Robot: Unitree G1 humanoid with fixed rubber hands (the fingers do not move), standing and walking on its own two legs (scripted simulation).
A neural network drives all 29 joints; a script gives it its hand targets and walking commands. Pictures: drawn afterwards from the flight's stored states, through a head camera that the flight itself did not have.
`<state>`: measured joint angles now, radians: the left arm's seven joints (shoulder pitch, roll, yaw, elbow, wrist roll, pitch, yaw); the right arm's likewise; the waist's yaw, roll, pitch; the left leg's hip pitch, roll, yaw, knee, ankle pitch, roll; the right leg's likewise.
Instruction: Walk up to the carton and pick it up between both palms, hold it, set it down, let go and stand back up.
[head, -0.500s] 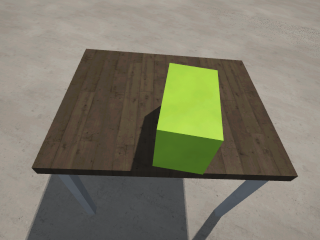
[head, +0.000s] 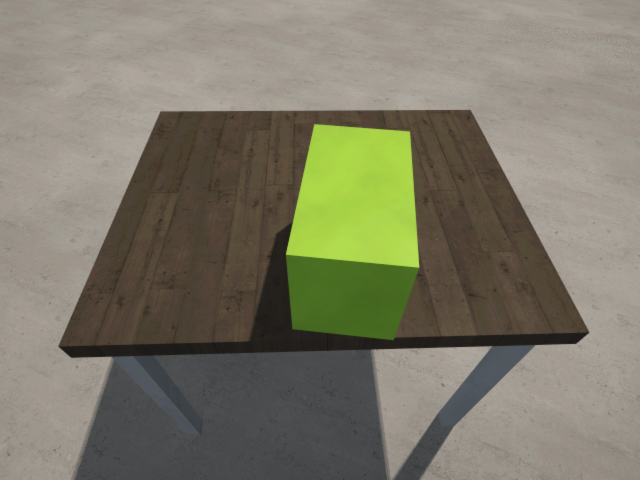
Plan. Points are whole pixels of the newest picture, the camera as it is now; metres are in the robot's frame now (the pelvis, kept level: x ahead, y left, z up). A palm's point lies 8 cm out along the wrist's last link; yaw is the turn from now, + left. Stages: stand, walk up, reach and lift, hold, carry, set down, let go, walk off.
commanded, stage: walk up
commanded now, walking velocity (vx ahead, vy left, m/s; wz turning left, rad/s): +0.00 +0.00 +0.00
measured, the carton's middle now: (352, 228) +0.50 -0.05 +0.00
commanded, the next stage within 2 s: none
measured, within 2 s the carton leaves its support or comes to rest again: neither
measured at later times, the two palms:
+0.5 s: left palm out of the picture -0.05 +0.18 -0.15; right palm out of the picture -0.06 -0.21 -0.15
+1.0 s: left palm out of the picture +0.04 +0.18 -0.15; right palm out of the picture -0.09 -0.35 -0.13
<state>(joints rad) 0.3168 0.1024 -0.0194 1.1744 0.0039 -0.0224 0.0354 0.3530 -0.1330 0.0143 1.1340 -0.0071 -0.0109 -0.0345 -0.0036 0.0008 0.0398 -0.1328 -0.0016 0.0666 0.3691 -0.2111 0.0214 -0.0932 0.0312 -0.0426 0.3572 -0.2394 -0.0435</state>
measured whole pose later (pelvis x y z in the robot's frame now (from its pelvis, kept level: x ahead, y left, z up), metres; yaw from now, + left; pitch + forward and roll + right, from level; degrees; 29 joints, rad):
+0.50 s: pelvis +0.00 -0.01 +0.00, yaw +0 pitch -1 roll +0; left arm 0.35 0.09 -0.02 1.19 0.01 -0.03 0.04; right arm 0.35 -0.11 0.01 1.20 -0.01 -0.01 -0.04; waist -0.01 0.00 0.02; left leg -0.14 0.03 0.06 0.37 -0.21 0.00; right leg -0.08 0.06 -0.04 0.32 -0.22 -0.06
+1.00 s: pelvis -0.04 -0.07 -0.01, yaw -7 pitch +0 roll -2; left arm 0.20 0.25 0.10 0.99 0.03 0.05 0.00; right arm 0.29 -0.23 -0.10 1.08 -0.05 0.03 -0.09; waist -0.02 -0.01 0.03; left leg -0.26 0.21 0.10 0.49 -0.22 -0.08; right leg -0.44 -0.04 0.06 1.00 -0.42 0.05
